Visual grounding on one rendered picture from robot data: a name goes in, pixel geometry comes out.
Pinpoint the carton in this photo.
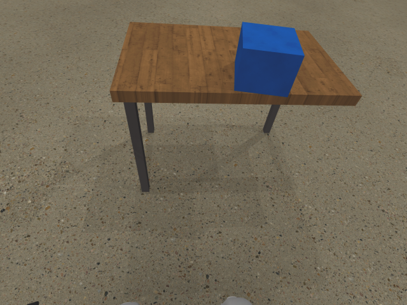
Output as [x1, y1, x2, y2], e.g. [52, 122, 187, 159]
[234, 22, 305, 97]

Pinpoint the table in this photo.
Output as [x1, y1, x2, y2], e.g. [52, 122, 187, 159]
[110, 22, 362, 192]

